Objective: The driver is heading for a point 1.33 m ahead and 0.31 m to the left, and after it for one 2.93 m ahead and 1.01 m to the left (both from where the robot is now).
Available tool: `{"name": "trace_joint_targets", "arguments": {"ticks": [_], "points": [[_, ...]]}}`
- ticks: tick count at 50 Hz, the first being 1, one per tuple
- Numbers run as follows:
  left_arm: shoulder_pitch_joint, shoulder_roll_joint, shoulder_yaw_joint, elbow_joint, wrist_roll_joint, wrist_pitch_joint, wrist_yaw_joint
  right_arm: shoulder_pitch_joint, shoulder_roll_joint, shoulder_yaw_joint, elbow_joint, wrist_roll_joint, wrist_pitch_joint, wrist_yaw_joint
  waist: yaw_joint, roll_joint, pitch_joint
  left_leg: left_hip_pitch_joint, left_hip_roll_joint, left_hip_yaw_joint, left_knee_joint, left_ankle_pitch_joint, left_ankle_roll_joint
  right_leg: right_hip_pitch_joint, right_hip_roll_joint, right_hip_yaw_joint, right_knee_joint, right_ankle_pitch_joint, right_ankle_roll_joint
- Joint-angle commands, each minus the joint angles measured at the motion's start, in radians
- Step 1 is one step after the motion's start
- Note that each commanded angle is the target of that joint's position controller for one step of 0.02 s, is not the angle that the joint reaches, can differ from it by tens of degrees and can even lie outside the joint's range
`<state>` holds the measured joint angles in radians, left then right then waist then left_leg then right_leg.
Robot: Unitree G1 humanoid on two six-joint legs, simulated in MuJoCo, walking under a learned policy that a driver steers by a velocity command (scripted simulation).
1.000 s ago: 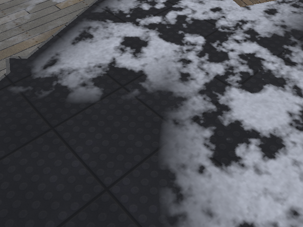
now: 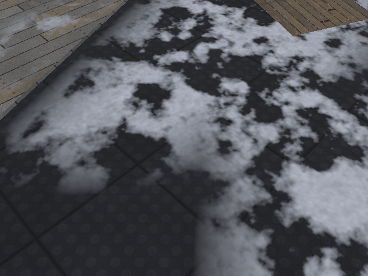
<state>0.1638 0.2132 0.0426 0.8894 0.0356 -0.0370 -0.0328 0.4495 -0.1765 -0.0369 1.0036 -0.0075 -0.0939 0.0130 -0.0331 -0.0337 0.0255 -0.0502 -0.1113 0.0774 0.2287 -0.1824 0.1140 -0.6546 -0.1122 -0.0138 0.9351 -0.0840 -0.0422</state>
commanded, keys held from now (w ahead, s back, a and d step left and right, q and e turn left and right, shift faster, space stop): w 0.18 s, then w+q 0.82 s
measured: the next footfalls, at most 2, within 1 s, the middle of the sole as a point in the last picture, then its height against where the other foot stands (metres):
right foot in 0.26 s outside the picture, level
left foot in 0.82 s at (154, 260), level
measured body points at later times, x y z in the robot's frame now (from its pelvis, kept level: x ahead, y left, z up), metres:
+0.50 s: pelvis +0.28 -0.05 +0.00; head +0.31 -0.05 +0.45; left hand +0.28 +0.21 -0.14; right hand +0.36 -0.29 -0.15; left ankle +0.28 +0.09 -0.66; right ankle +0.29 -0.11 -0.75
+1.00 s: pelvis +0.53 +0.05 -0.01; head +0.55 +0.07 +0.44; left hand +0.52 +0.33 -0.14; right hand +0.68 -0.18 -0.14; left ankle +0.53 +0.09 -0.75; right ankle +0.58 -0.10 -0.66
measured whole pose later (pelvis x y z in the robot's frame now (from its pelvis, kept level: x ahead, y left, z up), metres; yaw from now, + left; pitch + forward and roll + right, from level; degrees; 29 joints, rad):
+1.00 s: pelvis +0.53 +0.05 -0.01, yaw +25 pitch +0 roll +0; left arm 0.19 0.23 0.05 0.85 0.04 -0.06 0.00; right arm 0.28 -0.25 -0.08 0.93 0.00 -0.04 0.00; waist 0.00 -0.01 0.07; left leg -0.22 -0.14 0.04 0.40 -0.18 0.14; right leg -0.52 -0.11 0.01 1.15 -0.32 0.01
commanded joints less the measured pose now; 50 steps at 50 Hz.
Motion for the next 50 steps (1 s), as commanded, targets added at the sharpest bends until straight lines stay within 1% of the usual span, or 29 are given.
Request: {"name": "trace_joint_targets", "arguments": {"ticks": [1, 6, 9, 11, 12, 13, 14, 15, 16, 17, 18, 19, 21, 23, 25, 31, 35, 38, 39, 40, 41, 42, 43, 44, 45, 46, 47, 49, 50], "points": [[-0.1, 0.031, 0.001, -0.068, -0.007, -0.008, -0.004, 0.051, -0.104, -0.013, -0.026, 0.002, -0.016, -0.007, -0.001, 0.069, 0.08, -0.027, 0.273, -0.178, -0.134, 0.224, 0.078, -0.051, 0.011, -0.028, -0.129, 0.104, 0.016], [-0.241, 0.023, -0.007, -0.106, -0.012, -0.012, -0.004, 0.139, -0.106, -0.005, 0.015, -0.009, -0.012, -0.022, -0.042, 0.089, 0.091, 0.111, 0.29, -0.154, -0.079, 0.411, 0.071, -0.04, 0.058, -0.066, -0.289, 0.107, -0.001], [-0.267, 0.033, -0.005, -0.123, -0.015, -0.022, -0.002, 0.142, -0.12, -0.006, 0.035, -0.019, -0.007, -0.032, -0.031, 0.099, 0.094, 0.193, 0.32, -0.149, -0.016, 0.558, 0.08, -0.005, 0.083, -0.075, -0.352, 0.018, -0.036], [-0.174, 0.05, 0.005, -0.1, -0.015, -0.033, 0.01, 0.11, -0.136, -0.008, 0.037, -0.019, -0.006, -0.036, 0.024, 0.115, 0.049, 0.176, 0.318, -0.148, 0.113, 0.825, 0.06, 0.174, 0.137, -0.086, -0.398, -0.064, -0.068], [-0.044, 0.072, 0.017, -0.059, -0.015, -0.041, 0.019, 0.094, -0.148, -0.01, 0.039, -0.018, -0.004, -0.034, 0.077, 0.11, -0.018, 0.16, 0.3, -0.142, 0.249, 0.903, 0.049, 0.326, 0.167, -0.092, -0.441, -0.069, -0.088], [0.138, 0.109, 0.034, -0.005, -0.003, -0.053, 0.032, 0.062, -0.151, -0.008, 0.028, -0.008, -0.005, -0.03, 0.159, 0.09, -0.115, 0.029, 0.265, -0.119, 0.446, 0.78, 0.033, 0.588, 0.123, -0.047, -0.48, -0.019, -0.12], [0.317, 0.209, 0.059, 0.017, 0.026, -0.06, 0.046, 0.056, -0.109, 0.004, -0.015, 0.004, -0.01, -0.026, 0.207, -0.02, -0.266, -0.192, 0.198, -0.082, 0.753, 0.362, 0.02, 0.861, -0.144, 0.232, -0.483, -0.115, -0.169], [0.3, 0.244, 0.07, 0.018, 0.016, -0.047, 0.036, 0.192, -0.039, 0.01, -0.005, 0.048, -0.004, -0.024, 0.13, -0.22, -0.386, -0.502, 0.032, -0.058, 1.09, -0.336, -0.013, 1.047, -0.37, 0.671, -0.609, -0.185, -0.302], [0.206, 0.17, 0.058, -0.002, -0.009, -0.037, 0.028, 0.118, -0.147, -0.017, 0.004, 0.015, 0.006, -0.031, 0.116, -0.021, -0.254, -0.578, 0.105, -0.135, 1.131, -0.255, -0.002, 0.908, -0.319, 0.599, -0.654, -0.246, -0.269], [0.112, 0.109, 0.039, -0.012, -0.014, -0.044, 0.025, 0.017, -0.129, -0.019, -0.025, 0.008, 0.005, -0.026, 0.091, 0.012, -0.115, -0.579, 0.141, -0.142, 1.09, -0.165, -0.003, 0.752, -0.276, 0.442, -0.694, -0.209, -0.232], [0.077, 0.069, 0.03, -0.005, -0.011, -0.053, 0.023, -0.017, -0.097, -0.017, -0.032, 0.005, 0.008, -0.022, 0.063, 0.037, -0.031, -0.545, 0.173, -0.139, 1.036, -0.12, -0.006, 0.625, -0.231, 0.323, -0.735, -0.11, -0.19], [0.084, 0.045, 0.022, 0.01, -0.01, -0.062, 0.028, -0.036, -0.088, -0.021, -0.037, -0.013, 0.021, -0.016, 0.042, 0.024, -0.001, -0.516, 0.194, -0.144, 0.993, -0.102, -0.01, 0.563, -0.189, 0.232, -0.746, -0.038, -0.153], [0.117, 0.034, 0.017, 0.037, -0.017, -0.075, 0.037, -0.011, -0.053, -0.021, -0.037, -0.026, 0.05, 0.002, 0.011, -0.014, 0.007, -0.472, 0.2, -0.126, 0.974, -0.085, -0.022, 0.493, -0.163, 0.138, -0.775, 0.021, -0.135], [0.152, 0.045, 0.019, 0.056, -0.025, -0.089, 0.038, -0.056, -0.043, -0.024, -0.06, -0.026, 0.065, 0.011, -0.003, -0.013, 0.025, -0.531, 0.207, -0.113, 0.95, -0.039, -0.027, 0.506, -0.146, 0.05, -0.782, 0.127, -0.12], [0.179, 0.056, 0.021, 0.066, -0.021, -0.092, 0.04, -0.135, -0.045, -0.024, -0.092, -0.025, 0.073, 0.018, 0.001, -0.023, 0.04, -0.597, 0.217, -0.097, 0.906, 0.038, -0.035, 0.513, -0.133, -0.018, -0.794, 0.157, -0.11], [0.259, 0.072, 0.014, 0.092, -0.02, -0.091, 0.05, -0.378, -0.033, -0.005, -0.18, -0.018, 0.068, 0.038, 0.046, -0.031, 0.082, -0.587, 0.189, 0.0, 0.554, 0.223, -0.034, 0.563, -0.106, -0.158, -0.788, 0.292, -0.079], [0.322, 0.1, 0.018, 0.119, -0.015, -0.073, 0.065, -0.463, -0.054, -0.005, -0.219, -0.026, 0.067, 0.042, 0.062, -0.031, 0.091, -0.568, 0.158, 0.056, 0.437, 0.134, 0.007, 0.713, -0.149, -0.204, -0.727, 0.437, -0.078], [0.307, 0.14, 0.029, 0.118, -0.01, -0.054, 0.076, -0.384, -0.084, -0.021, -0.202, -0.03, 0.069, 0.034, 0.012, -0.066, 0.027, -0.427, 0.072, 0.104, 0.407, -0.025, 0.066, 0.779, -0.165, -0.248, -0.528, 0.815, -0.073], [0.298, 0.157, 0.034, 0.113, -0.008, -0.044, 0.075, -0.301, -0.102, -0.032, -0.178, -0.03, 0.067, 0.031, -0.021, -0.07, -0.02, -0.341, 0.034, 0.111, 0.383, -0.069, 0.091, 0.781, -0.165, -0.255, -0.388, 0.866, -0.074], [0.285, 0.17, 0.038, 0.102, -0.011, -0.034, 0.071, -0.175, -0.128, -0.048, -0.139, -0.035, 0.059, 0.025, -0.076, -0.05, -0.09, -0.173, 0.008, 0.094, 0.308, -0.057, 0.12, 0.713, -0.158, -0.266, -0.186, 0.78, -0.06], [0.271, 0.161, 0.036, 0.072, -0.014, -0.033, 0.065, -0.031, -0.21, -0.079, -0.105, -0.048, 0.053, 0.011, -0.142, 0.035, -0.182, 0.066, 0.131, -0.102, 0.243, -0.14, 0.174, 0.508, -0.131, -0.269, 0.112, 0.486, -0.028], [0.282, 0.057, 0.018, -0.017, -0.036, -0.045, 0.039, -0.058, -0.321, -0.106, -0.132, -0.037, 0.062, 0.0, -0.068, 0.322, -0.264, 0.381, 0.444, -0.695, 0.136, -0.149, 0.353, 0.018, 0.111, -0.221, 0.525, -0.431, 0.042], [0.151, 0.141, 0.033, -0.045, -0.025, -0.06, 0.032, -0.025, -0.309, -0.101, -0.136, -0.02, 0.077, -0.005, -0.108, 0.107, -0.26, 0.373, 0.454, -0.782, 0.04, -0.118, 0.345, -0.12, 0.114, 0.006, 0.568, -0.418, 0.034], [0.085, 0.122, 0.026, -0.072, -0.034, -0.075, 0.028, -0.085, -0.277, -0.092, -0.127, -0.012, 0.077, -0.015, -0.075, 0.068, -0.13, 0.257, 0.436, -0.62, 0.028, -0.061, 0.299, -0.156, 0.049, 0.036, 0.502, -0.308, 0.023], [0.107, 0.119, 0.026, -0.059, -0.035, -0.083, 0.031, -0.135, -0.222, -0.079, -0.127, -0.005, 0.071, -0.015, -0.019, -0.007, -0.046, 0.104, 0.394, -0.525, 0.01, 0.076, 0.246, -0.086, 0.012, 0.032, 0.383, -0.243, 0.022], [0.115, 0.11, 0.027, -0.053, -0.017, -0.069, 0.034, -0.181, -0.194, -0.07, -0.136, 0.002, 0.062, -0.015, 0.024, -0.039, -0.015, 0.006, 0.336, -0.439, -0.003, 0.161, 0.204, -0.015, -0.01, 0.038, 0.312, -0.227, 0.029], [0.15, 0.096, 0.023, -0.049, 0.004, -0.047, 0.035, -0.2, -0.18, -0.064, -0.141, 0.006, 0.05, -0.016, 0.053, -0.005, -0.015, -0.06, 0.308, -0.395, -0.004, 0.269, 0.203, 0.056, -0.016, 0.038, 0.272, -0.23, 0.045], [0.145, 0.086, 0.023, -0.058, 0.018, -0.013, 0.027, -0.184, -0.177, -0.058, -0.136, 0.014, 0.028, -0.014, 0.069, 0.013, -0.022, -0.108, 0.258, -0.344, -0.013, 0.327, 0.195, 0.091, -0.014, 0.03, 0.208, -0.226, 0.069], [0.123, 0.083, 0.023, -0.069, 0.015, -0.004, 0.023, -0.171, -0.193, -0.061, -0.133, 0.012, 0.023, -0.013, 0.07, 0.024, -0.017, -0.122, 0.235, -0.323, -0.019, 0.326, 0.185, 0.081, -0.012, 0.019, 0.167, -0.194, 0.079]]}}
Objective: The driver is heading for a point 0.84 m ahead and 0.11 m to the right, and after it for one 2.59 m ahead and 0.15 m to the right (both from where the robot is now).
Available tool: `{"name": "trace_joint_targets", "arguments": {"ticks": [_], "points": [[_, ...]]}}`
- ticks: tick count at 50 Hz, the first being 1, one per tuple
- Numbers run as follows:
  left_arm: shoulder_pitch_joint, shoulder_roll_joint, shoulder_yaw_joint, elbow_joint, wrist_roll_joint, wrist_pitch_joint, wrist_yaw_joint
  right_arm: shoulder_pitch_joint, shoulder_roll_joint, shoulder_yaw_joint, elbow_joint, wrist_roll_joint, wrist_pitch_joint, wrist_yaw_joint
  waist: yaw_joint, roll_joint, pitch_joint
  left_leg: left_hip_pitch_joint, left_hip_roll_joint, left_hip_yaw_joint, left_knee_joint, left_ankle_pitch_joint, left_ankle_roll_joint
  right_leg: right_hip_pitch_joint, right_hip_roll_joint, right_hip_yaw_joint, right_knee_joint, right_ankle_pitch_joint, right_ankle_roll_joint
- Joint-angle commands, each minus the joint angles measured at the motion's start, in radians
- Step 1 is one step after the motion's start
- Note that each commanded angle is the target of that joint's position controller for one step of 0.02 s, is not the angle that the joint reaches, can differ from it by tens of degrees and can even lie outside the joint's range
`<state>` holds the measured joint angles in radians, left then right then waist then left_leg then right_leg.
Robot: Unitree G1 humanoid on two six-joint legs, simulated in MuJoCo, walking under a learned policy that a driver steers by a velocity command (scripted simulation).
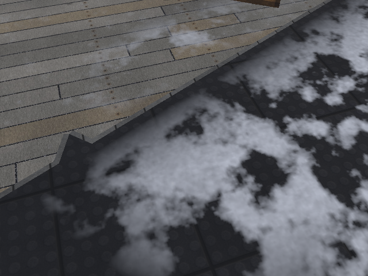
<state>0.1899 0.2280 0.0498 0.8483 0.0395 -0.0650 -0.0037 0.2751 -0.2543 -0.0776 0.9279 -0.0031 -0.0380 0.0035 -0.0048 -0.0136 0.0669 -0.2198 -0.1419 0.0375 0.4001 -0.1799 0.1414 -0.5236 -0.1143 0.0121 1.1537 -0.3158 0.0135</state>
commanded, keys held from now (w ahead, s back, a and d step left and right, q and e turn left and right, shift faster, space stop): w+q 0.14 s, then w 0.10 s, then w+e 0.76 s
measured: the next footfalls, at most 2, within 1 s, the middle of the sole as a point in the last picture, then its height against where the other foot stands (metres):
right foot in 0.38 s outside the picture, level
left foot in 0.90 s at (168, 223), level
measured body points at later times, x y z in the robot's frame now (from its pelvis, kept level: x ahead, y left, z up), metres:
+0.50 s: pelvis +0.29 -0.05 -0.01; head +0.32 -0.05 +0.44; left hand +0.38 +0.23 -0.12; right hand +0.35 -0.31 -0.14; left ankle +0.15 +0.05 -0.64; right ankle +0.36 -0.11 -0.74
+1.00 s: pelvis +0.55 +0.00 +0.00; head +0.57 +0.01 +0.44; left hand +0.61 +0.28 -0.14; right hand +0.69 -0.27 -0.09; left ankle +0.62 +0.09 -0.74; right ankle +0.41 -0.09 -0.66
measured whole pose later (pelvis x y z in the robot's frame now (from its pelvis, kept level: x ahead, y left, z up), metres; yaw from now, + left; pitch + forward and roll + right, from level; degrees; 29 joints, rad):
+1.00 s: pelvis +0.55 +0.00 +0.00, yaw -11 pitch +2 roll +0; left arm 0.38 0.30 0.08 0.84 0.01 -0.03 -0.01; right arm 0.10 -0.25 -0.02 0.72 -0.04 -0.08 -0.01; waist 0.06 -0.03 0.02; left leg -0.36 -0.02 0.02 0.51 -0.19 0.04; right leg -0.31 0.08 0.08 1.04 -0.41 -0.07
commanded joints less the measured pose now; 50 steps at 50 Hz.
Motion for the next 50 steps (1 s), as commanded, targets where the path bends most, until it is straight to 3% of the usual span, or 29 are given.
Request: {"name": "trace_joint_targets", "arguments": {"ticks": [1, 7, 13, 15, 16, 17, 18, 19, 20, 21, 22, 23, 24, 25, 28, 32, 36, 39, 42, 43, 44, 45, 46, 47, 48, 49, 50], "points": [[0.056, 0.071, 0.016, -0.046, 0.009, 0.029, -0.009, 0.031, -0.127, -0.022, -0.053, 0.006, -0.035, -0.003, 0.029, 0.016, -0.047, 0.046, 0.257, -0.28, -0.196, 0.33, 0.147, -0.075, -0.008, -0.015, -0.093, 0.081, 0.031], [-0.181, 0.083, 0.01, -0.139, 0.001, 0.035, -0.015, 0.172, -0.137, -0.022, -0.044, 0.002, -0.029, -0.002, -0.058, 0.073, -0.024, 0.167, 0.249, -0.336, -0.189, 0.307, 0.097, -0.207, 0.023, -0.007, -0.326, 0.273, 0.04], [-0.309, 0.074, -0.01, -0.194, -0.008, 0.014, -0.031, 0.251, -0.12, -0.006, -0.02, -0.013, -0.035, -0.019, -0.101, 0.089, -0.002, 0.297, 0.28, -0.318, -0.149, 0.464, 0.075, -0.16, 0.07, -0.046, -0.535, 0.311, -0.015], [-0.265, 0.09, -0.007, -0.189, -0.013, 0.006, -0.03, 0.223, -0.139, -0.006, -0.021, -0.018, -0.041, -0.024, -0.07, 0.104, 0.0, 0.299, 0.302, -0.294, -0.132, 0.559, 0.047, -0.049, 0.088, -0.058, -0.598, 0.268, -0.059], [-0.198, 0.108, 0.001, -0.169, -0.015, 0.003, -0.025, 0.201, -0.151, -0.007, -0.022, -0.02, -0.045, -0.025, -0.035, 0.11, -0.019, 0.299, 0.3, -0.268, -0.082, 0.701, 0.029, 0.047, 0.114, -0.067, -0.619, 0.224, -0.083], [-0.095, 0.13, 0.012, -0.137, -0.019, -0.001, -0.016, 0.191, -0.162, -0.009, -0.018, -0.025, -0.047, -0.024, 0.008, 0.112, -0.068, 0.311, 0.288, -0.242, 0.03, 0.843, 0.014, 0.162, 0.15, -0.08, -0.635, 0.18, -0.107], [0.058, 0.147, 0.023, -0.086, -0.018, -0.007, -0.005, 0.176, -0.165, -0.009, -0.017, -0.026, -0.047, -0.02, 0.081, 0.079, -0.148, 0.287, 0.251, -0.193, 0.211, 0.871, -0.003, 0.334, 0.164, -0.089, -0.69, 0.206, -0.136], [0.216, 0.192, 0.037, -0.055, 0.001, -0.014, 0.008, 0.185, -0.132, 0.001, -0.037, -0.022, -0.05, -0.018, 0.136, 0.02, -0.253, 0.118, 0.214, -0.167, 0.47, 0.611, -0.015, 0.576, 0.011, 0.087, -0.682, 0.121, -0.185], [0.285, 0.308, 0.069, -0.041, 0.016, -0.01, 0.004, 0.315, -0.047, 0.016, -0.044, 0.014, -0.049, -0.008, 0.086, -0.244, -0.371, -0.226, 0.022, -0.071, 0.876, -0.053, -0.079, 0.835, -0.257, 0.611, -0.757, 0.063, -0.358], [0.206, 0.231, 0.056, -0.036, -0.028, 0.007, -0.013, 0.278, -0.119, 0.008, -0.042, -0.025, -0.055, -0.01, 0.054, -0.158, -0.31, -0.363, 0.046, -0.129, 0.95, -0.275, -0.063, 0.77, -0.25, 0.792, -0.887, -0.002, -0.358], [0.098, 0.179, 0.044, -0.058, -0.038, 0.009, -0.019, 0.168, -0.126, 0.006, -0.068, -0.033, -0.056, -0.006, 0.023, -0.072, -0.14, -0.414, 0.111, -0.131, 0.94, -0.184, -0.064, 0.619, -0.214, 0.62, -0.891, -0.023, -0.338], [0.06, 0.135, 0.033, -0.062, -0.031, 0.006, -0.024, 0.089, -0.118, 0.013, -0.09, -0.036, -0.062, 0.0, 0.023, 0.005, -0.085, -0.403, 0.148, -0.122, 0.884, -0.127, -0.07, 0.516, -0.166, 0.503, -0.906, 0.087, -0.316], [0.061, 0.114, 0.024, -0.05, -0.029, 0.002, -0.023, 0.05, -0.103, 0.014, -0.104, -0.04, -0.057, 0.005, 0.005, 0.025, -0.042, -0.372, 0.175, -0.116, 0.822, -0.105, -0.073, 0.436, -0.1, 0.411, -0.925, 0.189, -0.274], [0.074, 0.118, 0.023, -0.032, -0.032, -0.003, -0.018, 0.076, -0.089, 0.02, -0.115, -0.046, -0.046, 0.009, -0.024, -0.032, -0.052, -0.335, 0.188, -0.111, 0.774, -0.104, -0.09, 0.396, -0.081, 0.368, -0.931, 0.276, -0.272], [0.126, 0.141, 0.032, -0.007, -0.04, -0.016, -0.014, 0.054, -0.069, 0.03, -0.127, -0.05, -0.023, 0.013, -0.03, -0.04, -0.071, -0.316, 0.199, -0.081, 0.688, -0.111, -0.133, 0.354, -0.036, 0.298, -0.95, 0.373, -0.283], [0.201, 0.161, 0.04, 0.005, -0.042, -0.007, -0.008, -0.138, -0.056, 0.043, -0.2, -0.044, -0.014, 0.017, 0.015, -0.043, -0.02, -0.389, 0.21, -0.05, 0.477, 0.02, -0.182, 0.327, -0.007, 0.281, -0.991, 0.325, -0.271], [0.273, 0.168, 0.047, 0.01, -0.04, -0.001, -0.005, -0.276, -0.051, 0.053, -0.246, -0.034, -0.017, 0.021, 0.069, -0.053, -0.029, -0.388, 0.185, -0.05, 0.31, 0.14, -0.192, 0.392, 0.009, 0.293, -0.949, 0.366, -0.235], [0.304, 0.176, 0.05, 0.005, -0.029, 0.005, 0.001, -0.346, -0.056, 0.057, -0.279, -0.025, -0.027, 0.02, 0.091, -0.059, -0.036, -0.37, 0.158, -0.053, 0.235, 0.126, -0.186, 0.447, -0.004, 0.326, -0.884, 0.457, -0.229], [0.254, 0.198, 0.059, -0.021, -0.021, 0.008, 0.011, -0.293, -0.085, 0.05, -0.28, -0.02, -0.041, 0.015, 0.046, -0.076, -0.053, -0.217, 0.134, -0.072, 0.133, 0.049, -0.16, 0.43, -0.016, 0.374, -0.809, 0.492, -0.192], [0.226, 0.207, 0.062, -0.032, -0.022, 0.008, 0.01, -0.223, -0.1, 0.043, -0.261, -0.018, -0.046, 0.009, 0.012, -0.076, -0.075, -0.104, 0.116, -0.067, 0.093, 0.021, -0.146, 0.399, -0.004, 0.383, -0.757, 0.515, -0.176], [0.208, 0.205, 0.061, -0.037, -0.029, 0.003, 0.005, -0.116, -0.126, 0.032, -0.231, -0.023, -0.058, -0.003, -0.042, -0.034, -0.125, 0.061, 0.121, -0.074, 0.024, 0.032, -0.122, 0.355, 0.046, 0.354, -0.631, 0.525, -0.152], [0.206, 0.157, 0.048, -0.059, -0.042, -0.007, -0.004, 0.021, -0.196, 0.012, -0.218, -0.044, -0.069, -0.02, -0.096, 0.07, -0.242, 0.268, 0.294, -0.234, -0.015, -0.1, -0.071, 0.263, 0.109, 0.278, -0.397, 0.391, -0.123], [0.271, 0.06, 0.026, -0.089, -0.07, -0.007, -0.004, 0.08, -0.273, -0.004, -0.226, -0.063, -0.058, -0.034, -0.078, 0.245, -0.332, 0.502, 0.547, -0.583, -0.085, -0.23, 0.0, -0.012, 0.24, 0.132, -0.142, -0.144, -0.09], [0.322, 0.132, 0.035, -0.091, -0.045, 0.007, 0.004, 0.061, -0.266, -0.014, -0.214, -0.047, -0.04, -0.03, -0.033, 0.277, -0.331, 0.448, 0.607, -0.806, -0.125, -0.331, 0.071, -0.136, 0.204, 0.08, 0.002, -0.239, -0.097], [0.27, 0.161, 0.041, -0.067, -0.025, 0.021, 0.004, 0.003, -0.158, 0.008, -0.232, -0.04, -0.035, -0.022, -0.024, 0.112, -0.2, 0.331, 0.551, -0.675, -0.137, -0.36, 0.055, -0.155, 0.14, 0.094, 0.054, -0.147, -0.099], [0.207, 0.144, 0.038, -0.073, -0.019, 0.024, -0.009, -0.037, -0.101, 0.022, -0.231, -0.032, -0.039, -0.016, -0.021, 0.054, -0.111, 0.222, 0.486, -0.512, -0.161, -0.245, 0.032, -0.138, 0.114, 0.085, 0.029, -0.073, -0.088], [0.187, 0.127, 0.037, -0.077, -0.015, 0.03, -0.019, -0.053, -0.084, 0.028, -0.227, -0.035, -0.043, -0.015, -0.006, 0.081, -0.081, 0.162, 0.441, -0.395, -0.185, -0.126, 0.004, -0.11, 0.088, 0.076, -0.002, -0.035, -0.077]]}}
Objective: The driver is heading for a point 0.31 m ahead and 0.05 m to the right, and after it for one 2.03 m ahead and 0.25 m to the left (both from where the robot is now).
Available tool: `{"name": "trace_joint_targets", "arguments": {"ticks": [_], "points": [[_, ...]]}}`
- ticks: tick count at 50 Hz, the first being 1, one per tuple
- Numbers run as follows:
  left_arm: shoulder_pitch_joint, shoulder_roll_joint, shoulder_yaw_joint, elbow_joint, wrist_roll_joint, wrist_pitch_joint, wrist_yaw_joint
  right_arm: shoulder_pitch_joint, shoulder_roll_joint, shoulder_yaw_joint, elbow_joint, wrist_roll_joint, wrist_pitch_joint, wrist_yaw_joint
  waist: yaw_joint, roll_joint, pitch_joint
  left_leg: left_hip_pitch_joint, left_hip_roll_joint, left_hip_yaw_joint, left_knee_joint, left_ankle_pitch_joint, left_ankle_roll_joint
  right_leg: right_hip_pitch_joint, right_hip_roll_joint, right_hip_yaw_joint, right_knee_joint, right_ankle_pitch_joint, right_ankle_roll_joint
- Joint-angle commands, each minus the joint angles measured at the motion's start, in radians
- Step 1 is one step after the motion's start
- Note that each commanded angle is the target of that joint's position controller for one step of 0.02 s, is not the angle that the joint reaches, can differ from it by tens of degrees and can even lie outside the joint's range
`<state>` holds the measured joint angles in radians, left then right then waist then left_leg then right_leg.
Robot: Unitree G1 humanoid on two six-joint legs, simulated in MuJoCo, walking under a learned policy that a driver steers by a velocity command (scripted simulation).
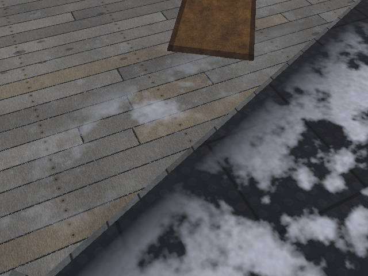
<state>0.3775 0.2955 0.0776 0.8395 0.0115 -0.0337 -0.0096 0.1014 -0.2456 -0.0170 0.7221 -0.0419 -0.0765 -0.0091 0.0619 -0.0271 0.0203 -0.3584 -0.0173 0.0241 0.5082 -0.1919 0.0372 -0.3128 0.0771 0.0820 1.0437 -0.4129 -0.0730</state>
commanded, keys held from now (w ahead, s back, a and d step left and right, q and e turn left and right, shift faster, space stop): w+e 0.20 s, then w+q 0.80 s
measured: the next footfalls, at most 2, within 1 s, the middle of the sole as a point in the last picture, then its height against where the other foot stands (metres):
right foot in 0.42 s outside the picture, level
left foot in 0.94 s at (185, 240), level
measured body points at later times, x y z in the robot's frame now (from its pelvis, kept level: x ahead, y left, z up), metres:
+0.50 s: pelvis +0.24 -0.06 +0.00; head +0.27 -0.07 +0.45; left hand +0.46 +0.14 -0.10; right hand +0.16 -0.30 -0.15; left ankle +0.11 +0.09 -0.66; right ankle +0.28 -0.15 -0.73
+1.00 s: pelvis +0.49 -0.03 -0.02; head +0.53 -0.02 +0.43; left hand +0.45 +0.23 -0.16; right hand +0.71 -0.25 -0.12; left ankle +0.57 +0.03 -0.73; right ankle +0.31 -0.16 -0.66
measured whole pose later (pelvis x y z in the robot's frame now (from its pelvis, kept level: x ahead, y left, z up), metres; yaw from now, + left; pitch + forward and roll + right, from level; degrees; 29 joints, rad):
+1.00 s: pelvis +0.49 -0.03 -0.02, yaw +10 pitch +1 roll +0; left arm 0.37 0.23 0.04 0.91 0.02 -0.05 0.01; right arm 0.09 -0.25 -0.06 0.77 -0.04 -0.02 0.04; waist 0.03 -0.01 0.07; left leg -0.46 -0.06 0.11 0.65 -0.21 0.14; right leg -0.13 -0.10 -0.18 1.02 -0.46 0.01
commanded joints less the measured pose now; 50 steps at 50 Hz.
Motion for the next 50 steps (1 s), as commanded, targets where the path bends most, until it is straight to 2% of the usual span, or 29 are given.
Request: {"name": "trace_joint_targets", "arguments": {"ticks": [1, 3, 5, 10, 13, 16, 18, 19, 20, 21, 22, 23, 24, 25, 26, 27, 28, 32, 36, 38, 41, 42, 44, 45, 46, 47, 48, 49, 50], "points": [[-0.015, 0.056, 0.01, -0.074, 0.025, 0.009, -0.022, 0.142, -0.089, -0.03, -0.007, 0.006, -0.012, -0.004, -0.066, 0.126, -0.017, 0.276, 0.287, -0.3, -0.297, 0.008, 0.097, -0.311, -0.118, -0.002, 0.092, 0.076, 0.02], [-0.025, 0.046, 0.007, -0.087, 0.027, 0.026, -0.036, 0.169, -0.105, -0.037, 0.013, 0.018, -0.028, 0.001, -0.056, 0.148, -0.03, 0.255, 0.274, -0.221, -0.316, 0.134, 0.107, -0.302, -0.122, -0.018, 0.1, 0.114, 0.033], [-0.086, 0.043, 0.005, -0.111, 0.026, 0.033, -0.045, 0.192, -0.108, -0.041, 0.03, 0.026, -0.039, 0.005, -0.055, 0.13, -0.02, 0.273, 0.277, -0.152, -0.333, 0.224, 0.116, -0.355, -0.132, -0.02, 0.092, 0.163, 0.042], [-0.242, 0.022, -0.01, -0.17, 0.024, 0.035, -0.062, 0.245, -0.114, -0.048, 0.066, 0.023, -0.034, 0.008, -0.076, 0.11, 0.019, 0.302, 0.257, 0.002, -0.356, 0.296, 0.113, -0.422, -0.142, -0.057, -0.07, 0.318, 0.057], [-0.336, -0.01, -0.032, -0.197, 0.026, 0.024, -0.066, 0.297, -0.115, -0.044, 0.101, 0.021, -0.035, 0.015, -0.102, 0.113, 0.047, 0.266, 0.245, 0.041, -0.369, 0.3, 0.108, -0.315, -0.117, -0.085, -0.286, 0.368, 0.037], [-0.393, 0.005, -0.038, -0.214, 0.032, 0.016, -0.059, 0.346, -0.148, -0.049, 0.145, 0.028, -0.019, 0.015, -0.106, 0.123, 0.062, 0.325, 0.264, 0.021, -0.343, 0.384, 0.115, -0.241, -0.106, -0.15, -0.415, 0.297, 0.008], [-0.376, 0.017, -0.036, -0.208, 0.036, 0.003, -0.045, 0.365, -0.169, -0.051, 0.17, 0.029, -0.006, 0.014, -0.09, 0.127, 0.045, 0.378, 0.272, 0.008, -0.249, 0.605, 0.113, -0.162, -0.073, -0.176, -0.476, 0.221, -0.018], [-0.295, 0.028, -0.031, -0.181, 0.038, -0.007, -0.036, 0.364, -0.181, -0.052, 0.18, 0.03, -0.001, 0.013, -0.05, 0.125, 0.0, 0.39, 0.26, 0.015, -0.14, 0.737, 0.104, -0.055, -0.044, -0.181, -0.524, 0.208, -0.033], [-0.134, 0.05, -0.019, -0.125, 0.048, -0.022, -0.024, 0.354, -0.177, -0.049, 0.184, 0.037, 0.002, 0.013, 0.027, 0.091, -0.094, 0.331, 0.219, 0.048, 0.041, 0.727, 0.083, 0.165, -0.036, -0.175, -0.59, 0.269, -0.055], [0.043, 0.125, 0.003, -0.086, 0.071, -0.032, -0.007, 0.337, -0.135, -0.035, 0.15, 0.044, -0.002, 0.015, 0.096, 0.011, -0.229, 0.133, 0.172, 0.068, 0.303, 0.41, 0.063, 0.445, -0.224, 0.01, -0.598, 0.196, -0.094], [0.078, 0.237, 0.028, -0.086, 0.069, -0.03, 0.007, 0.434, 0.005, -0.003, 0.108, 0.065, -0.001, 0.025, 0.049, -0.242, -0.371, -0.242, 0.006, 0.082, 0.649, -0.346, 0.023, 0.738, -0.553, 0.465, -0.666, 0.218, -0.204], [0.069, 0.203, 0.028, -0.09, 0.031, -0.021, 0.013, 0.366, -0.128, -0.044, 0.134, 0.043, 0.012, 0.009, 0.08, -0.072, -0.333, -0.29, 0.02, -0.069, 0.741, -0.325, 0.041, 0.617, -0.531, 0.482, -0.713, 0.218, -0.194], [-0.02, 0.139, 0.007, -0.083, 0.024, -0.023, 0.013, 0.307, -0.122, -0.049, 0.117, 0.046, 0.012, 0.012, 0.026, -0.056, -0.172, -0.304, 0.063, -0.088, 0.724, -0.236, 0.05, 0.477, -0.473, 0.31, -0.741, 0.249, -0.158], [-0.078, 0.073, -0.01, -0.081, 0.019, -0.03, 0.008, 0.298, -0.095, -0.045, 0.125, 0.047, 0.011, 0.015, -0.008, -0.051, -0.084, -0.276, 0.092, -0.073, 0.666, -0.175, 0.047, 0.356, -0.423, 0.201, -0.79, 0.297, -0.122], [-0.107, 0.035, -0.021, -0.078, 0.017, -0.039, 0.007, 0.299, -0.086, -0.049, 0.141, 0.036, 0.022, 0.017, -0.033, -0.062, -0.035, -0.242, 0.106, -0.069, 0.633, -0.143, 0.041, 0.282, -0.381, 0.115, -0.819, 0.335, -0.087], [-0.122, 0.018, -0.026, -0.071, 0.01, -0.044, 0.009, 0.33, -0.07, -0.048, 0.152, 0.021, 0.038, 0.024, -0.061, -0.089, -0.019, -0.195, 0.112, -0.062, 0.619, -0.122, 0.031, 0.215, -0.357, 0.057, -0.849, 0.335, -0.07], [-0.116, 0.01, -0.027, -0.064, 0.011, -0.053, 0.01, 0.33, -0.057, -0.05, 0.157, 0.017, 0.05, 0.031, -0.069, -0.08, -0.011, -0.176, 0.109, -0.058, 0.625, -0.104, 0.027, 0.185, -0.348, 0.024, -0.866, 0.369, -0.07], [-0.068, 0.035, -0.015, -0.026, 0.004, -0.078, 0.016, 0.22, -0.027, -0.052, 0.113, 0.011, 0.067, 0.054, -0.083, -0.055, 0.036, -0.296, 0.127, -0.051, 0.587, 0.024, 0.012, 0.197, -0.353, -0.093, -0.912, 0.454, -0.084], [-0.029, 0.021, -0.018, 0.007, 0.008, -0.076, 0.019, 0.07, -0.014, -0.041, 0.061, 0.012, 0.063, 0.07, -0.061, -0.045, 0.072, -0.327, 0.12, -0.014, 0.388, 0.169, 0.005, 0.217, -0.32, -0.212, -0.912, 0.501, -0.076], [-0.007, 0.043, -0.013, 0.021, 0.008, -0.076, 0.023, -0.008, -0.007, -0.032, 0.032, 0.01, 0.061, 0.079, -0.044, -0.045, 0.082, -0.286, 0.109, 0.029, 0.273, 0.212, 0.017, 0.228, -0.326, -0.253, -0.911, 0.524, -0.07], [0.035, 0.071, -0.006, 0.046, 0.009, -0.067, 0.03, -0.077, -0.023, -0.031, -0.002, 0.005, 0.063, 0.086, -0.029, -0.036, 0.096, -0.264, 0.09, 0.075, 0.177, 0.161, 0.051, 0.317, -0.354, -0.288, -0.88, 0.607, -0.059], [0.043, 0.078, -0.004, 0.053, 0.009, -0.061, 0.032, -0.085, -0.03, -0.033, -0.009, 0.003, 0.064, 0.085, -0.03, -0.035, 0.094, -0.253, 0.075, 0.09, 0.154, 0.125, 0.066, 0.353, -0.359, -0.302, -0.849, 0.681, -0.054], [0.041, 0.105, 0.001, 0.06, 0.012, -0.049, 0.037, -0.058, -0.045, -0.041, -0.009, 0.001, 0.066, 0.078, -0.051, -0.055, 0.056, -0.173, 0.015, 0.133, 0.13, 0.022, 0.104, 0.411, -0.361, -0.335, -0.727, 0.982, -0.039], [0.037, 0.123, 0.006, 0.063, 0.014, -0.039, 0.04, -0.004, -0.059, -0.048, 0.003, 0.0, 0.065, 0.072, -0.077, -0.066, 0.016, -0.105, -0.023, 0.148, 0.123, -0.04, 0.127, 0.428, -0.361, -0.347, -0.616, 1.116, -0.035], [0.033, 0.139, 0.01, 0.061, 0.015, -0.027, 0.039, 0.094, -0.078, -0.06, 0.029, 0.001, 0.059, 0.064, -0.118, -0.063, -0.045, 0.005, -0.065, 0.15, 0.091, -0.076, 0.154, 0.417, -0.357, -0.353, -0.452, 1.15, -0.032], [0.021, 0.141, 0.009, 0.05, 0.013, -0.02, 0.036, 0.253, -0.114, -0.081, 0.081, -0.008, 0.049, 0.051, -0.192, -0.016, -0.135, 0.228, -0.079, 0.111, 0.01, -0.048, 0.189, 0.306, -0.336, -0.369, -0.209, 1.007, -0.004], [0.048, 0.064, -0.01, 0.002, 0.0, -0.025, 0.029, 0.352, -0.234, -0.117, 0.096, -0.019, 0.05, 0.034, -0.206, 0.137, -0.249, 0.531, 0.17, -0.243, -0.026, -0.185, 0.279, -0.016, -0.269, -0.369, 0.134, 0.537, 0.042], [0.008, 0.04, -0.012, -0.071, -0.002, -0.036, 0.011, 0.31, -0.31, -0.132, 0.072, 0.013, 0.057, 0.03, -0.155, 0.27, -0.317, 0.679, 0.373, -0.779, -0.202, -0.116, 0.411, -0.343, -0.048, -0.209, 0.414, -0.15, 0.092], [-0.132, 0.087, -0.006, -0.093, 0.007, -0.044, 0.009, 0.306, -0.278, -0.125, 0.079, 0.027, 0.066, 0.024, -0.187, 0.085, -0.209, 0.637, 0.34, -0.662, -0.232, -0.036, 0.367, -0.461, -0.111, -0.065, 0.417, -0.056, 0.079]]}}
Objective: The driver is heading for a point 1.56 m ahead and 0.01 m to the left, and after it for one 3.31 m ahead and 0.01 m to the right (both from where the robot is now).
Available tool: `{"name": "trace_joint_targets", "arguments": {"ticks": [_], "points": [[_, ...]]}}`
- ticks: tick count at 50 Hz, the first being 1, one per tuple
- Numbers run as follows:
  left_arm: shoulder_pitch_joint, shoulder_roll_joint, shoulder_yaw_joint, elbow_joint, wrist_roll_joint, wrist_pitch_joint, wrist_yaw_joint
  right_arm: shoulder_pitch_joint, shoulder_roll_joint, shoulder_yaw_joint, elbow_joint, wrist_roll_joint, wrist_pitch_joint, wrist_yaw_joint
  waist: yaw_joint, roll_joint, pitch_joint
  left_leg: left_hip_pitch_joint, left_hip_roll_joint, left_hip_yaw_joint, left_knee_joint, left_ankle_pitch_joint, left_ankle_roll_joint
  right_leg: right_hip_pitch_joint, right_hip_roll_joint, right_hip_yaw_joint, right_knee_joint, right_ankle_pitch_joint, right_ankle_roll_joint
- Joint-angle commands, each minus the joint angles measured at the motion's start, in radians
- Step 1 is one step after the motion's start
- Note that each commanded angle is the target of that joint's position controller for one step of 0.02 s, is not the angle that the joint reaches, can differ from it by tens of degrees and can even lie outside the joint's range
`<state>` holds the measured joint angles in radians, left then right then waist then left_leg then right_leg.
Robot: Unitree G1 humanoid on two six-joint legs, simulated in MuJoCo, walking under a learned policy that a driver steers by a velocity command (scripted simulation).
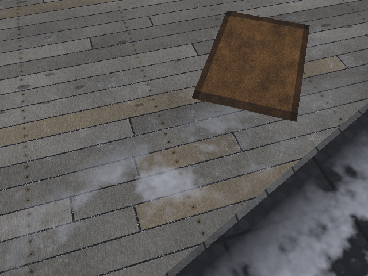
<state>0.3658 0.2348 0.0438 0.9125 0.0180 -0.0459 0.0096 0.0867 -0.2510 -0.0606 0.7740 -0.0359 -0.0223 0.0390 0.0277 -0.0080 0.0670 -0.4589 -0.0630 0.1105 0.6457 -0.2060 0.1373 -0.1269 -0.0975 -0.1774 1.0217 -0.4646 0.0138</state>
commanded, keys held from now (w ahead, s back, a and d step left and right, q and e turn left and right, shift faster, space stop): w+q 0.32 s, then w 0.16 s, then w+e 0.52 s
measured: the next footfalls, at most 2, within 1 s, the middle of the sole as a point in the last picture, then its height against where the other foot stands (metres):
right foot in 0.50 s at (214, 271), level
left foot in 1.00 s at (151, 212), level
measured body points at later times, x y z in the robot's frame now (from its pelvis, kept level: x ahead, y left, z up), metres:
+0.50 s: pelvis +0.28 -0.01 +0.01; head +0.31 -0.01 +0.46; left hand +0.44 +0.27 -0.07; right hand +0.31 -0.30 -0.12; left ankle +0.09 +0.05 -0.71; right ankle +0.42 -0.08 -0.72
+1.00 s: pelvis +0.53 +0.05 +0.02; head +0.56 +0.05 +0.47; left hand +0.45 +0.31 -0.12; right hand +0.79 -0.14 -0.06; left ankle +0.63 +0.16 -0.72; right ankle +0.42 -0.08 -0.71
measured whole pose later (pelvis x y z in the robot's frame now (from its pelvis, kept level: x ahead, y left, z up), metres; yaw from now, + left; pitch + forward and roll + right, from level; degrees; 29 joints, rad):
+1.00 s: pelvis +0.53 +0.05 +0.02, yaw +4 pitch +2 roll -1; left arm 0.48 0.25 0.07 0.90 0.01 -0.05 -0.01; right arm 0.01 -0.24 0.01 0.70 -0.03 -0.07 0.02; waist 0.11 0.02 0.02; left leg -0.43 0.00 -0.02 0.48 -0.13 0.00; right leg -0.04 0.11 0.18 0.42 -0.39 -0.06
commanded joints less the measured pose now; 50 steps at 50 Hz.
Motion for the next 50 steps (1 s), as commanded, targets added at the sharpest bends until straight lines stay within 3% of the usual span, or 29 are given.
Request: {"name": "trace_joint_targets", "arguments": {"ticks": [1, 2, 3, 4, 6, 8, 13, 19, 22, 23, 24, 25, 26, 27, 28, 29, 31, 33, 35, 38, 45, 47, 49, 50], "points": [[-0.13, 0.126, 0.019, -0.173, -0.011, -0.046, -0.013, 0.275, -0.23, -0.07, 0.036, 0.027, 0.01, -0.033, -0.114, 0.035, -0.147, 0.607, 0.365, -0.612, -0.369, 0.095, 0.232, -0.636, 0.02, 0.197, 0.359, 0.096, -0.018], [-0.118, 0.12, 0.021, -0.15, -0.006, -0.046, -0.01, 0.215, -0.175, -0.055, 0.033, 0.029, 0.006, -0.032, -0.059, -0.046, -0.078, 0.479, 0.286, -0.496, -0.381, 0.21, 0.155, -0.557, -0.014, 0.198, 0.252, 0.14, -0.027], [-0.075, 0.114, 0.019, -0.15, 0.01, -0.032, -0.008, 0.195, -0.161, -0.049, 0.031, 0.035, -0.002, -0.036, -0.022, 0.005, -0.07, 0.406, 0.268, -0.448, -0.382, 0.326, 0.158, -0.495, -0.022, 0.201, 0.206, 0.146, -0.015], [-0.051, 0.111, 0.017, -0.139, 0.026, -0.012, -0.008, 0.176, -0.134, -0.04, 0.026, 0.038, -0.012, -0.034, 0.0, 0.017, -0.082, 0.363, 0.236, -0.408, -0.391, 0.377, 0.15, -0.44, -0.031, 0.208, 0.179, 0.148, -0.003], [-0.057, 0.1, 0.016, -0.143, 0.033, 0.013, -0.016, 0.187, -0.139, -0.039, 0.027, 0.042, -0.031, -0.032, 0.01, 0.011, -0.09, 0.32, 0.197, -0.372, -0.413, 0.371, 0.151, -0.42, -0.026, 0.195, 0.12, 0.154, 0.021], [-0.122, 0.094, 0.015, -0.167, 0.03, 0.022, -0.023, 0.23, -0.166, -0.044, 0.035, 0.038, -0.037, -0.032, -0.006, 0.023, -0.066, 0.298, 0.18, -0.367, -0.437, 0.34, 0.145, -0.46, -0.021, 0.181, 0.039, 0.215, 0.038], [-0.318, 0.1, 0.012, -0.231, 0.024, 0.023, -0.026, 0.329, -0.168, -0.045, 0.046, 0.037, -0.035, -0.031, -0.078, 0.058, -0.024, 0.378, 0.174, -0.416, -0.454, 0.251, 0.115, -0.58, -0.003, 0.191, -0.178, 0.381, 0.051], [-0.449, 0.098, -0.001, -0.284, 0.014, 0.001, -0.039, 0.401, -0.168, -0.04, 0.06, 0.024, -0.037, -0.045, -0.125, 0.081, -0.015, 0.477, 0.192, -0.429, -0.381, 0.406, 0.09, -0.533, 0.052, 0.175, -0.385, 0.443, 0.016], [-0.36, 0.119, 0.005, -0.268, 0.012, -0.011, -0.036, 0.362, -0.183, -0.039, 0.059, 0.021, -0.044, -0.055, -0.071, 0.101, -0.02, 0.457, 0.218, -0.435, -0.336, 0.522, 0.041, -0.34, 0.079, 0.173, -0.477, 0.389, -0.037], [-0.277, 0.142, 0.016, -0.241, 0.012, -0.016, -0.028, 0.344, -0.194, -0.04, 0.059, 0.02, -0.047, -0.055, -0.034, 0.096, -0.051, 0.453, 0.205, -0.42, -0.258, 0.658, 0.025, -0.229, 0.11, 0.159, -0.495, 0.337, -0.056], [-0.143, 0.16, 0.027, -0.198, 0.012, -0.025, -0.017, 0.332, -0.197, -0.039, 0.064, 0.02, -0.048, -0.05, 0.032, 0.056, -0.118, 0.44, 0.156, -0.374, -0.088, 0.721, 0.005, -0.07, 0.128, 0.143, -0.558, 0.342, -0.078], [0.007, 0.208, 0.041, -0.172, 0.025, -0.034, -0.003, 0.336, -0.163, -0.028, 0.052, 0.021, -0.053, -0.044, 0.092, -0.001, -0.228, 0.332, 0.104, -0.324, 0.152, 0.55, -0.014, 0.14, 0.001, 0.271, -0.573, 0.247, -0.121], [0.091, 0.319, 0.066, -0.164, 0.046, -0.032, 0.002, 0.462, -0.069, -0.009, 0.033, 0.052, -0.054, -0.039, 0.049, -0.221, -0.355, 0.043, -0.056, -0.228, 0.504, 0.009, -0.064, 0.399, -0.265, 0.736, -0.634, 0.119, -0.248], [0.055, 0.283, 0.065, -0.143, 0.014, -0.016, -0.011, 0.479, -0.117, -0.012, 0.05, 0.026, -0.054, -0.04, 0.022, -0.226, -0.325, -0.103, -0.08, -0.252, 0.608, -0.304, -0.057, 0.354, -0.302, 0.999, -0.77, 0.051, -0.295], [-0.049, 0.202, 0.048, -0.16, -0.002, -0.011, -0.018, 0.395, -0.137, -0.014, 0.046, 0.007, -0.049, -0.038, -0.015, -0.098, -0.15, -0.154, -0.003, -0.247, 0.642, -0.215, -0.053, 0.207, -0.264, 0.863, -0.776, -0.016, -0.286], [-0.104, 0.143, 0.034, -0.166, -0.006, -0.014, -0.026, 0.303, -0.137, -0.009, 0.028, -0.003, -0.051, -0.03, -0.014, -0.016, -0.079, -0.143, 0.043, -0.221, 0.585, -0.142, -0.057, 0.096, -0.206, 0.721, -0.787, 0.067, -0.266], [-0.106, 0.116, 0.02, -0.142, -0.007, -0.022, -0.027, 0.259, -0.116, -0.003, 0.006, -0.016, -0.042, -0.019, -0.044, -0.052, -0.041, -0.093, 0.096, -0.188, 0.481, -0.098, -0.076, -0.006, -0.107, 0.56, -0.813, 0.291, -0.225], [-0.059, 0.133, 0.025, -0.111, -0.012, -0.035, -0.03, 0.265, -0.096, 0.008, 0.005, -0.021, -0.033, -0.014, -0.053, -0.081, -0.066, -0.066, 0.101, -0.16, 0.436, -0.096, -0.105, -0.012, -0.081, 0.506, -0.808, 0.494, -0.246], [-0.026, 0.149, 0.032, -0.091, -0.019, -0.037, -0.027, 0.215, -0.084, 0.016, -0.01, -0.017, -0.028, -0.012, -0.05, -0.071, -0.061, -0.088, 0.112, -0.139, 0.366, -0.073, -0.133, -0.029, -0.062, 0.469, -0.832, 0.506, -0.261], [0.027, 0.153, 0.037, -0.07, -0.022, -0.029, -0.022, 0.062, -0.073, 0.028, -0.062, -0.012, -0.026, -0.011, -0.015, -0.061, -0.019, -0.138, 0.122, -0.118, 0.2, 0.027, -0.168, -0.035, -0.04, 0.449, -0.86, 0.487, -0.256], [0.119, 0.177, 0.052, -0.052, -0.008, -0.016, -0.014, -0.135, -0.071, 0.043, -0.131, 0.01, -0.04, -0.015, 0.049, -0.069, -0.036, -0.078, 0.074, -0.117, -0.032, 0.129, -0.175, 0.04, -0.039, 0.488, -0.754, 0.617, -0.219], [0.093, 0.19, 0.058, -0.063, -0.003, -0.012, -0.008, -0.103, -0.088, 0.038, -0.13, 0.012, -0.049, -0.02, 0.021, -0.077, -0.046, 0.013, 0.061, -0.131, -0.092, 0.076, -0.158, 0.033, -0.048, 0.521, -0.702, 0.637, -0.195], [0.045, 0.201, 0.063, -0.079, -0.008, -0.011, -0.008, 0.045, -0.116, 0.023, -0.087, 0.011, -0.064, -0.033, -0.056, -0.055, -0.095, 0.248, 0.034, -0.122, -0.201, 0.056, -0.126, -0.029, -0.008, 0.521, -0.57, 0.669, -0.159], [0.037, 0.175, 0.057, -0.09, -0.018, -0.019, -0.015, 0.163, -0.17, 0.005, -0.063, -0.005, -0.078, -0.049, -0.107, 0.017, -0.177, 0.443, 0.131, -0.214, -0.24, 0.02, -0.087, -0.11, 0.058, 0.471, -0.382, 0.603, -0.132]]}}
Velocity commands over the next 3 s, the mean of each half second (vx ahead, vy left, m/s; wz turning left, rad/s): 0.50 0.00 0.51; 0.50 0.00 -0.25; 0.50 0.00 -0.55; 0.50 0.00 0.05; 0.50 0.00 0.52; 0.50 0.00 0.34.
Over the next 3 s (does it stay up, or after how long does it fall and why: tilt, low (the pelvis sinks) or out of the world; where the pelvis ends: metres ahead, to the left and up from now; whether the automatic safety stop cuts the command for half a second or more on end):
stays up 1.57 -0.05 0.03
